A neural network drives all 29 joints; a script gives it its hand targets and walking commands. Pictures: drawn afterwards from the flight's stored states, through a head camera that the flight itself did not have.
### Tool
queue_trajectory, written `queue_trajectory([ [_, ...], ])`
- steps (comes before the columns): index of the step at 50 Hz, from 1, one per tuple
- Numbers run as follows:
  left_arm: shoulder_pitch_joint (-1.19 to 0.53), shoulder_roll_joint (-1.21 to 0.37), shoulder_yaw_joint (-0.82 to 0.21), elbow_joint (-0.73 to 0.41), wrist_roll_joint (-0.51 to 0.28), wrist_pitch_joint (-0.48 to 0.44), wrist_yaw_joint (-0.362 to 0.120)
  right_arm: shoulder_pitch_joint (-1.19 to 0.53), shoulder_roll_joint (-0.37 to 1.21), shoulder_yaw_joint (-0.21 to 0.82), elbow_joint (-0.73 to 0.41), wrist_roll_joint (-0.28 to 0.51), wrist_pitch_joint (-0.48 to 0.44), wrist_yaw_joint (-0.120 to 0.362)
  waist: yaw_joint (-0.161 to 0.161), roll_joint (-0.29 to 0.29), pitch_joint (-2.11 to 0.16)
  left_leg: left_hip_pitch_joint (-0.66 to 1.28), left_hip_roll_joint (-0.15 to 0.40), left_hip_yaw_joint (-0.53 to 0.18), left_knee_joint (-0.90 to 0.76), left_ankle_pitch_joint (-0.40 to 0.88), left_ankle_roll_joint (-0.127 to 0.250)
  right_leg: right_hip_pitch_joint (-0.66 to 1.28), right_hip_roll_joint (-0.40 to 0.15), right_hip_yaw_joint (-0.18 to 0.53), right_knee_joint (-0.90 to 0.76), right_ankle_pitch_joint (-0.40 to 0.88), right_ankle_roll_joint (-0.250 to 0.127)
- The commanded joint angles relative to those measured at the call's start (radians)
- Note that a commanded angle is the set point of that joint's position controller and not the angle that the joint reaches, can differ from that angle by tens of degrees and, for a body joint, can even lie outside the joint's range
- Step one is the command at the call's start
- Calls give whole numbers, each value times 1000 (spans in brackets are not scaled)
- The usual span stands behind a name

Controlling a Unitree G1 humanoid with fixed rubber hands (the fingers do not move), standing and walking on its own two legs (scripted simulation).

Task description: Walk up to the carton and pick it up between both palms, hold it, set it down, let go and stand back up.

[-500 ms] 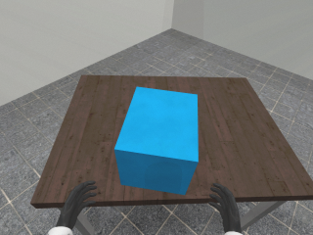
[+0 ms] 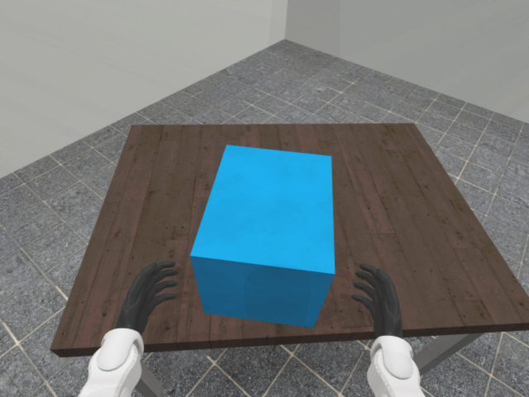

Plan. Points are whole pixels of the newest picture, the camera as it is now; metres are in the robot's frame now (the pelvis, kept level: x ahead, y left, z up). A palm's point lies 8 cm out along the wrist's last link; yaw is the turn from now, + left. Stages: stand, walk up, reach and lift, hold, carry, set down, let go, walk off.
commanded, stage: reach and lift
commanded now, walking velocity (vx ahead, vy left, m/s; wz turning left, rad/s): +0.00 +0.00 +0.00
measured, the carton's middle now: (268, 233) +0.43 +0.01 -0.05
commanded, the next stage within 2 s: none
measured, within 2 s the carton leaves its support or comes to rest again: neither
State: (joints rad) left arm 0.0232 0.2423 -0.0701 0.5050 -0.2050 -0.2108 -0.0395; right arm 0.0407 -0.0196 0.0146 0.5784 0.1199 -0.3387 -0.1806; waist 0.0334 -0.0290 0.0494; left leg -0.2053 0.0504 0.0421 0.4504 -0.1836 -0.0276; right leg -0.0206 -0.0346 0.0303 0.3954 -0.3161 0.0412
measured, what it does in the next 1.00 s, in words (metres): stands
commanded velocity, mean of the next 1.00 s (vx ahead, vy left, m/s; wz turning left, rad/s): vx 0.00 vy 0.00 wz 0.00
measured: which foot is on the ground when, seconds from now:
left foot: down 0.00-1.00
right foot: down 0.00-1.00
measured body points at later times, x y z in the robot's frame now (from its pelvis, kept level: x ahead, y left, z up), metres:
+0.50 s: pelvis +0.00 -0.02 +0.00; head +0.01 +0.00 +0.45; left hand +0.34 +0.21 +0.04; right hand +0.32 -0.17 +0.03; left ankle +0.04 +0.13 -0.74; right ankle -0.06 -0.15 -0.74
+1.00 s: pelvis -0.01 +0.00 +0.00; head +0.02 +0.02 +0.45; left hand +0.42 +0.20 +0.09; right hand +0.39 -0.17 +0.08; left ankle +0.04 +0.13 -0.74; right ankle -0.06 -0.15 -0.74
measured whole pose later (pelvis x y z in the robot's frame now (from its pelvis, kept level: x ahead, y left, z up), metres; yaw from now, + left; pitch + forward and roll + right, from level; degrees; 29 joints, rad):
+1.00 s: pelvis -0.01 +0.00 +0.00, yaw +0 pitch +5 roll -1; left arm -0.72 0.28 0.07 0.86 -0.17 0.09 -0.02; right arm -0.59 -0.12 0.04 0.76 0.28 0.00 -0.27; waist -0.02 -0.04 -0.03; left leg -0.37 0.07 0.03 0.42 -0.13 -0.03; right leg -0.19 -0.01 0.02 0.38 -0.26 0.04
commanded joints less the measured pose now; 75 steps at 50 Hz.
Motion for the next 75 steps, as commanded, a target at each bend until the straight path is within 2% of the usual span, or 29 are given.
queue_trajectory([
  [1, -239, 108, 61, -208, -2, -4, -4, -211, -54, 1, -214, 3, -4, -15, -7, 89, -202, 318, -47, 14, -27, 310, -52, -209, 49, -40, -107, 248, -42],
  [9, -377, 133, 113, -228, -9, 102, -24, -309, -52, 31, -305, 17, 89, -59, -6, 56, -248, 339, -55, 23, -34, 338, -34, -190, 39, -37, -101, 366, -13],
  [15, -498, 148, 155, -198, 3, 170, -38, -393, -61, 43, -308, 34, 147, -88, -9, 36, -280, 349, -59, 33, -38, 352, -22, -173, 34, -40, -93, 448, 9],
  [23, -675, 156, 185, -142, 24, 227, -44, -539, -86, 44, -268, 67, 192, -108, -19, 46, -335, 355, -61, 42, -37, 368, -19, -164, 39, -51, -86, 512, 23],
  [33, -890, 165, 198, -76, 40, 261, -22, -748, -139, 30, -204, 103, 236, -106, -31, 74, -447, 348, -60, 44, -20, 390, -19, -171, 58, -69, -75, 526, 26],
  [45, -1147, 181, 176, 103, 35, 258, 14, -1018, -213, -1, -48, 147, 288, -90, -52, 87, -586, 352, -49, 29, 16, 405, -22, -244, 82, -85, -63, 491, 19],
  [55, -1346, 201, 130, 300, 15, 224, 35, -1235, -262, -26, 121, 178, 310, -65, -75, 103, -686, 346, -40, 11, 54, 415, -28, -336, 88, -100, -51, 470, 14],
  [62, -1440, 217, 77, 515, -13, 144, 42, -1338, -266, -36, 275, 178, 296, -42, -91, 99, -721, 308, -36, -4, 82, 394, -25, -415, 79, -103, -34, 430, 9],
  [69, -1430, 209, 32, 709, -30, 9, 33, -1322, -240, -15, 427, 171, 216, -11, -94, 111, -725, 252, -34, -8, 131, 425, -32, -505, 69, -111, 3, 404, 3],
  [75, -1438, 193, 13, 781, -39, -113, 38, -1317, -235, -20, 484, 158, 107, 18, -108, 134, -794, 169, -26, -12, 197, 440, -46, -600, 63, -119, 59, 383, -4],
])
